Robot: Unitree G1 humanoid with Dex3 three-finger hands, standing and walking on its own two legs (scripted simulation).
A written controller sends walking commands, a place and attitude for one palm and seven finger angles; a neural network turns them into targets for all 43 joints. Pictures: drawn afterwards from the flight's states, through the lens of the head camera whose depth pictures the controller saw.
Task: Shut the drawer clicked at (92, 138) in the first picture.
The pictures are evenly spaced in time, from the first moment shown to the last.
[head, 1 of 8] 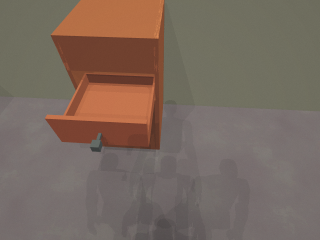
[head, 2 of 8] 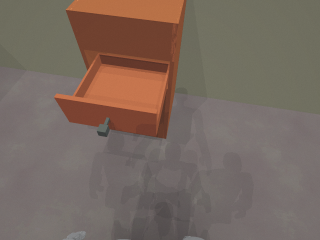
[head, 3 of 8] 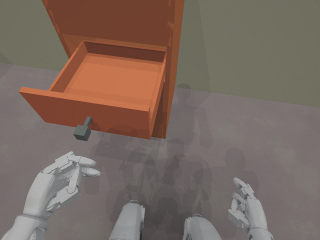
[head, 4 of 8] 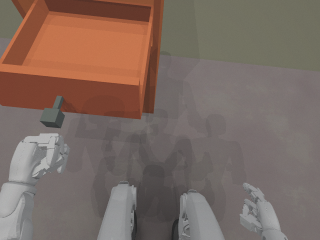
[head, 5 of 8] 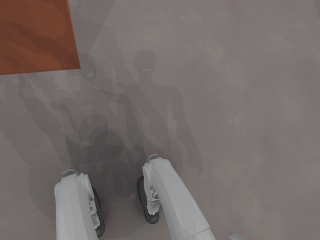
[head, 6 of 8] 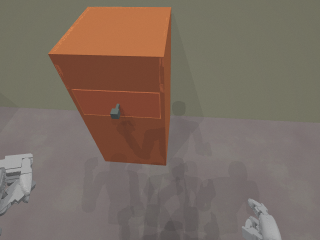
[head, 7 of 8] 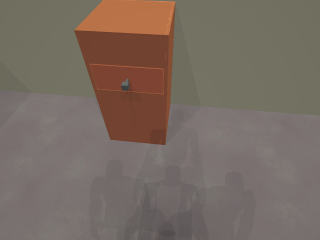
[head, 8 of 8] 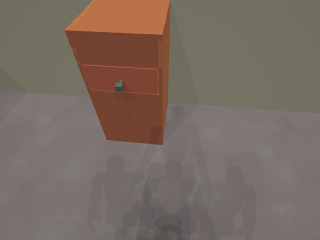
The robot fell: no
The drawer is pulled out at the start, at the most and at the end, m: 0.29 0.29 0.00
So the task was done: yes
